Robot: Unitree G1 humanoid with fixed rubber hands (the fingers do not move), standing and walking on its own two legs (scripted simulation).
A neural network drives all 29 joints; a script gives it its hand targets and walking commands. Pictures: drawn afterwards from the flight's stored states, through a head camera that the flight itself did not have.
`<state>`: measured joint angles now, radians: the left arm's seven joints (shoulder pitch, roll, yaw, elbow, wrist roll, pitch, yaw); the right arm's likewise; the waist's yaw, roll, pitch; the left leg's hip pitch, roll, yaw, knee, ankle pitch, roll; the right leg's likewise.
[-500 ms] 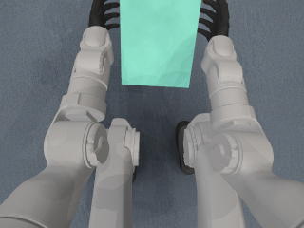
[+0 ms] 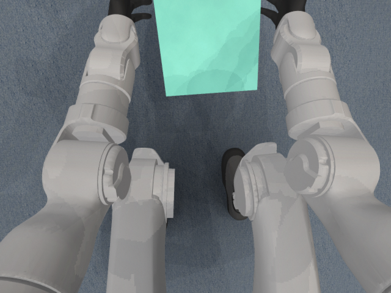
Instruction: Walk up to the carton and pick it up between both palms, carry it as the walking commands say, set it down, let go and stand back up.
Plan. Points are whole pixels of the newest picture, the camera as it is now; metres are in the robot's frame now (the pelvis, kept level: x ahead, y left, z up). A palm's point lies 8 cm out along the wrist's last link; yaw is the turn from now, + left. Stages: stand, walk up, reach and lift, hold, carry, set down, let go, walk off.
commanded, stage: set down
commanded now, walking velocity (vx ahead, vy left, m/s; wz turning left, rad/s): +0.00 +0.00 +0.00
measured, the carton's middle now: (206, 20) +0.55 -0.02 -0.25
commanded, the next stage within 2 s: none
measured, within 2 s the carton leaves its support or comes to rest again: rests again in 1.88 s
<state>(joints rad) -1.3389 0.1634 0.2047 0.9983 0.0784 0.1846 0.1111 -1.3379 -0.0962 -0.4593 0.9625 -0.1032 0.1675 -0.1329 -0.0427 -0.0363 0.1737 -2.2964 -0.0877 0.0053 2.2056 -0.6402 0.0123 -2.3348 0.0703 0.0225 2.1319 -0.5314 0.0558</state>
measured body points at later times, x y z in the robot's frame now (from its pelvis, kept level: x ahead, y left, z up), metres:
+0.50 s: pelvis +0.00 +0.00 +0.00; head +0.35 +0.02 +0.27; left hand +0.54 +0.12 -0.18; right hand +0.54 -0.15 -0.16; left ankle +0.09 +0.10 -0.34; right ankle +0.12 -0.12 -0.34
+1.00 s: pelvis +0.01 +0.00 +0.00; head +0.37 +0.02 +0.27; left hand +0.55 +0.12 -0.18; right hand +0.55 -0.15 -0.17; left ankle +0.09 +0.10 -0.34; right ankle +0.12 -0.12 -0.34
